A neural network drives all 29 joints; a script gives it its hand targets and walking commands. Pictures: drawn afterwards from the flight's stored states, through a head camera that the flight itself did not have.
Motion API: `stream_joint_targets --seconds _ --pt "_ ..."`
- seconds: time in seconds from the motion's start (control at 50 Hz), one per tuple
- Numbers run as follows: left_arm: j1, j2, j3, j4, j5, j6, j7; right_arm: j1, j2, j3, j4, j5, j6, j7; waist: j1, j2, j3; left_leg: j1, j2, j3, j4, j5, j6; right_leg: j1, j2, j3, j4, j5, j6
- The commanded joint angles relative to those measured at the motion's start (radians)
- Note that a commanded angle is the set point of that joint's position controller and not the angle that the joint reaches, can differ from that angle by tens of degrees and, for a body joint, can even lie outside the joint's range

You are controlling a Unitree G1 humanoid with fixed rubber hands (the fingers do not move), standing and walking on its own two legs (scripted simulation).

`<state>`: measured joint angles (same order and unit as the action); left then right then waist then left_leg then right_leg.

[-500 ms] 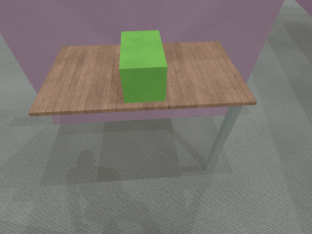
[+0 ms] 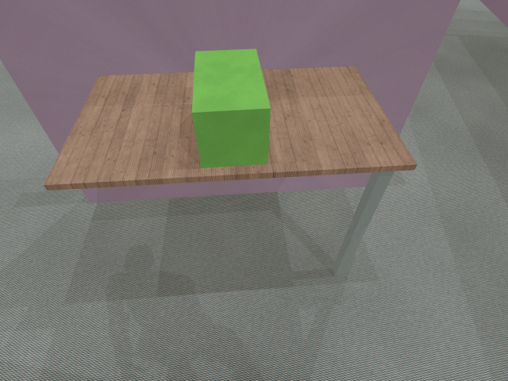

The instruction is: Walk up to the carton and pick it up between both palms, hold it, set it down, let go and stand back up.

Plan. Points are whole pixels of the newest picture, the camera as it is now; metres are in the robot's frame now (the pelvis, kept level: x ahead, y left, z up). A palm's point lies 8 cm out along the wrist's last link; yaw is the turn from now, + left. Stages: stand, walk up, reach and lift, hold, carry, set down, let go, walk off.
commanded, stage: walk up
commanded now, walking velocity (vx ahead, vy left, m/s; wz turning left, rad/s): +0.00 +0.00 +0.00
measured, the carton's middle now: (230, 105) +0.78 +0.09 +0.00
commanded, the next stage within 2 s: none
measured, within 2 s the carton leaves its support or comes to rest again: neither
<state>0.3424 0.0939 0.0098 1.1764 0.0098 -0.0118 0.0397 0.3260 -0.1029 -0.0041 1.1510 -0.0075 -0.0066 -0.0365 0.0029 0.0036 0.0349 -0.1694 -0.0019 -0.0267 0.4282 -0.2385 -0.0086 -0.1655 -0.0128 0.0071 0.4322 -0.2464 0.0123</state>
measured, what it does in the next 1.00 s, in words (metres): walks ahead: left foot, then right foot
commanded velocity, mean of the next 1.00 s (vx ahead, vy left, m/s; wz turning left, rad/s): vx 0.00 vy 0.00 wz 0.00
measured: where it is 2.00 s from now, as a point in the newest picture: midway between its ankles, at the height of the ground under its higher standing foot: (231, 380)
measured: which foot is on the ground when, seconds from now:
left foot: down 0.00-0.10, up 0.12-0.34, down 0.36-0.78, up 0.80-1.00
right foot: down 0.00-0.34, up 0.36-0.74, down 0.76-1.00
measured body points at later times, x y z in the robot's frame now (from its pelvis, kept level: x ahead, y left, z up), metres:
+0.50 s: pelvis +0.08 +0.08 -0.01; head +0.08 +0.09 +0.44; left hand +0.06 +0.35 -0.16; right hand +0.07 -0.17 -0.16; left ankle +0.10 +0.19 -0.74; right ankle +0.07 -0.05 -0.67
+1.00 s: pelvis +0.26 +0.07 +0.00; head +0.28 +0.05 +0.44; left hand +0.25 +0.34 -0.12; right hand +0.34 -0.18 -0.15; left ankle +0.26 +0.22 -0.67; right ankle +0.29 -0.03 -0.74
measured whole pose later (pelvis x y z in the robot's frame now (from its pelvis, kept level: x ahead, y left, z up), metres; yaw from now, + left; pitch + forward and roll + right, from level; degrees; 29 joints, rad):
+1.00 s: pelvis +0.26 +0.07 +0.00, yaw +6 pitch -3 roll +1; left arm 0.42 0.25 0.01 0.80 0.05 -0.05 0.01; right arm 0.38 -0.27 -0.04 0.79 -0.05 -0.01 0.01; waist 0.02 0.03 0.08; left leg -0.44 0.05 0.01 1.03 -0.37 -0.02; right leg -0.20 -0.04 -0.09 0.52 -0.25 -0.02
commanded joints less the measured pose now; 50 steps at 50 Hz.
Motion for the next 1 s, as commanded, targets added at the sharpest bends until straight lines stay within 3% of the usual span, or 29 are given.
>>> stream_joint_targets --seconds 0.0,0.02,0.04,0.06,0.08,0.12,0.16,0.2,0.26,0.28,0.3,0.32,0.34,0.38,0.42,0.46,0.5,0.64,0.7,0.72,0.74,0.76,0.78,0.8,0.82,0.86,0.9,0.94,0.98 --pt "0.103 0.074 0.012 -0.002 -0.003 -0.002 0.003 0.091 -0.052 -0.003 -0.007 0.001 -0.004 -0.004 0.004 -0.004 0.078 -0.047 0.07 -0.062 -0.076 0.09 0.03 -0.033 -0.067 0.063 -0.081 0.105 -0.028" --pt "0.108 0.062 0.009 0.005 -0.001 -0.001 0.005 0.092 -0.059 -0.006 -0.001 0.004 -0.004 -0.003 0.002 0.008 0.065 -0.042 0.065 -0.058 -0.082 0.087 0.028 -0.025 -0.067 0.063 -0.079 0.105 -0.031" --pt "0.178 0.185 0.035 -0.072 0.042 -0.023 0.007 0.117 -0.144 -0.037 -0.048 -0.017 -0.018 -0.003 0.016 -0.011 -0.014 -0.128 0.023 -0.049 0.021 -0.293 0.051 0.067 -0.094 0.118 -0.095 -0.333 -0.069" --pt "0.218 0.236 0.063 -0.061 0.043 -0.024 0.012 0.071 -0.15 -0.041 -0.07 -0.021 -0.017 0.001 0.043 -0.064 0.054 -0.279 -0.018 -0.019 0.137 -0.374 0.046 0.092 -0.176 0.25 -0.173 -0.545 -0.113" --pt "0.246 0.275 0.074 -0.058 0.049 -0.022 0.017 0.05 -0.122 -0.038 -0.096 -0.03 -0.015 0.003 0.061 -0.169 0.086 -0.365 -0.031 0.049 0.321 -0.324 0.022 0.098 -0.296 0.403 -0.274 -0.682 -0.184" --pt "0.21 0.253 0.071 -0.088 0.05 -0.029 0.022 0.013 -0.113 -0.035 -0.14 -0.061 -0.021 0.011 0.064 -0.111 0.22 -0.502 0.063 0.014 0.439 -0.279 0.014 0.063 -0.386 0.445 -0.292 -0.558 -0.257" --pt "0.191 0.245 0.065 -0.099 0.059 -0.04 0.023 -0.004 -0.122 -0.052 -0.184 -0.06 -0.035 0.018 0.04 -0.089 0.232 -0.506 0.108 -0.027 0.425 -0.244 0.006 0.074 -0.38 0.364 -0.261 -0.384 -0.244" --pt "0.135 0.248 0.065 -0.134 0.055 -0.04 0.013 0.039 -0.104 -0.055 -0.189 -0.057 -0.038 0.037 0.012 -0.087 0.175 -0.347 0.073 0.031 0.345 -0.216 0.004 -0.011 -0.294 0.2 -0.235 -0.331 -0.2" --pt "0.032 0.274 0.068 -0.183 0.047 -0.031 -0.009 0.212 -0.09 -0.066 -0.175 -0.04 -0.036 0.045 -0.082 -0.164 0.093 0.053 0.02 0.134 0.212 -0.043 0.0 -0.264 -0.196 0.029 -0.114 -0.462 -0.152" --pt "0.021 0.258 0.06 -0.192 0.048 -0.023 -0.016 0.301 -0.117 -0.081 -0.153 -0.041 -0.038 0.041 -0.11 -0.105 0.081 0.185 -0.015 0.157 0.193 -0.027 -0.004 -0.352 -0.139 -0.023 0.014 -0.505 -0.132" --pt "0.06 0.218 0.041 -0.207 0.046 -0.016 -0.022 0.369 -0.165 -0.092 -0.135 -0.037 -0.045 0.035 -0.123 0.081 0.056 0.247 -0.009 0.11 0.112 -0.057 0.0 -0.394 -0.078 -0.086 0.231 -0.48 -0.11" --pt "0.097 0.146 0.016 -0.246 0.044 -0.012 -0.03 0.407 -0.269 -0.113 -0.145 -0.044 -0.049 0.026 -0.128 0.331 0.031 0.241 0.208 -0.254 -0.047 -0.341 0.051 -0.478 -0.019 -0.127 0.515 -0.458 -0.066" --pt "0.107 0.162 0.021 -0.28 0.053 -0.003 -0.031 0.355 -0.325 -0.12 -0.187 -0.044 -0.042 0.018 -0.105 0.238 0.072 0.116 0.342 -0.559 -0.222 -0.603 0.162 -0.501 -0.014 -0.025 0.677 -0.402 -0.061" --pt "0.089 0.203 0.033 -0.316 0.06 0.009 -0.025 0.237 -0.338 -0.112 -0.209 -0.05 -0.028 0.003 -0.07 0.181 0.209 -0.099 0.41 -0.69 -0.319 -0.76 0.253 -0.55 -0.069 0.033 0.808 -0.286 -0.046" --pt "0.146 0.207 0.037 -0.309 0.056 -0.004 -0.032 0.135 -0.289 -0.095 -0.248 -0.048 -0.039 0.007 -0.018 0.141 0.229 -0.153 0.344 -0.458 -0.264 -0.509 0.23 -0.475 -0.1 0.047 0.775 -0.184 -0.035" --pt "0.182 0.212 0.036 -0.296 0.048 -0.017 -0.049 0.118 -0.262 -0.078 -0.252 -0.052 -0.046 0.013 -0.013 0.085 0.129 -0.165 0.24 -0.256 -0.196 -0.273 0.198 -0.363 -0.082 0.003 0.704 -0.099 -0.022" --pt "0.205 0.206 0.036 -0.315 0.043 -0.014 -0.059 0.129 -0.262 -0.077 -0.242 -0.049 -0.049 0.016 0.007 0.092 0.115 -0.218 0.235 -0.189 -0.188 -0.275 0.214 -0.304 -0.069 -0.026 0.642 -0.074 -0.008" --pt "-0.03 0.219 0.039 -0.48 0.043 -0.041 -0.061 0.236 -0.272 -0.08 -0.255 -0.039 -0.064 0.021 -0.072 0.117 0.102 -0.02 0.226 -0.14 -0.094 0.031 0.212 -0.309 -0.032 -0.095 0.241 -0.015 0.014" --pt "0.092 0.226 0.049 -0.458 0.039 -0.052 -0.053 0.23 -0.263 -0.07 -0.272 -0.031 -0.047 0.029 0.003 0.06 0.072 -0.136 0.191 -0.073 0.053 -0.019 0.167 -0.029 0.022 -0.132 0.092 0.052 -0.009" --pt "0.165 0.27 0.066 -0.438 0.04 -0.06 -0.044 0.223 -0.241 -0.057 -0.296 -0.031 -0.043 0.033 0.036 -0.007 0.014 -0.212 0.146 -0.03 0.188 -0.028 0.134 0.126 -0.01 -0.073 0.076 0.059 -0.031" --pt "0.266 0.346 0.091 -0.411 0.047 -0.062 -0.034 0.231 -0.206 -0.04 -0.322 -0.024 -0.044 0.037 0.079 -0.15 -0.036 -0.353 0.058 0.035 0.418 -0.117 0.086 0.263 -0.16 0.147 0.022 -0.055 -0.096" --pt "0.326 0.418 0.104 -0.428 0.052 -0.056 -0.026 0.258 -0.168 -0.023 -0.366 -0.027 -0.034 0.035 0.073 -0.25 -0.1 -0.436 -0.035 0.058 0.668 -0.381 0.038 0.291 -0.382 0.551 -0.125 -0.245 -0.187" --pt "0.291 0.426 0.101 -0.43 0.029 -0.038 -0.014 0.232 -0.225 -0.041 -0.367 -0.039 -0.01 0.028 0.083 -0.153 -0.023 -0.463 -0.003 -0.026 0.771 -0.372 0.032 0.181 -0.432 0.701 -0.216 -0.401 -0.267" --pt "0.237 0.41 0.097 -0.438 0.018 -0.034 -0.008 0.186 -0.235 -0.042 -0.379 -0.048 0.0 0.03 0.075 -0.069 0.07 -0.464 0.038 -0.036 0.823 -0.306 0.018 0.073 -0.429 0.648 -0.244 -0.419 -0.273" --pt "0.199 0.387 0.085 -0.438 0.015 -0.04 -0.007 0.144 -0.221 -0.039 -0.386 -0.057 -0.001 0.033 0.062 -0.016 0.155 -0.474 0.057 -0.042 0.855 -0.254 0.015 -0.004 -0.412 0.557 -0.233 -0.306 -0.272" --pt "0.115 0.334 0.052 -0.438 0.028 -0.054 -0.011 0.176 -0.199 -0.048 -0.373 -0.051 -0.008 0.041 -0.002 -0.047 0.167 -0.396 0.099 -0.056 0.764 -0.163 0.005 -0.054 -0.297 0.299 -0.171 0.054 -0.205" --pt "0.071 0.321 0.048 -0.45 0.044 -0.057 -0.015 0.208 -0.193 -0.046 -0.375 -0.038 -0.009 0.048 -0.018 -0.088 0.078 -0.268 0.074 -0.006 0.681 -0.123 -0.013 -0.112 -0.236 0.127 -0.129 0.231 -0.203" --pt "0.054 0.313 0.044 -0.445 0.037 -0.054 -0.022 0.178 -0.182 -0.04 -0.39 -0.03 -0.013 0.05 -0.02 -0.118 0.068 -0.196 0.067 0.053 0.517 -0.084 -0.026 -0.147 -0.181 0.009 -0.078 0.404 -0.2" --pt "0.082 0.322 0.042 -0.434 0.029 -0.047 -0.026 0.102 -0.171 -0.031 -0.427 -0.026 -0.018 0.044 0.005 -0.163 0.043 -0.196 0.034 0.08 0.37 -0.051 -0.027 -0.074 -0.166 -0.027 -0.003 0.622 -0.199"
